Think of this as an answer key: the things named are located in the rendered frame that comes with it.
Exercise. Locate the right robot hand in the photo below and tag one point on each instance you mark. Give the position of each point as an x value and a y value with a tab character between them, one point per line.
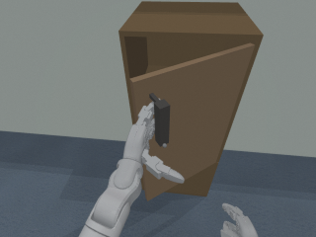
243	228

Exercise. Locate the handle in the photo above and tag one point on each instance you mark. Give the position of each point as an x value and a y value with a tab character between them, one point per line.
161	120

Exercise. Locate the cupboard door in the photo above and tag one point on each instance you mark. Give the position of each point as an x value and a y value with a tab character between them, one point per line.
202	94

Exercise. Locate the left robot forearm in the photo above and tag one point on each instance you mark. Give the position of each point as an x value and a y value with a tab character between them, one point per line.
112	208

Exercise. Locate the left robot hand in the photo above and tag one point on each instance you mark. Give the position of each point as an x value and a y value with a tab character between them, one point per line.
138	139

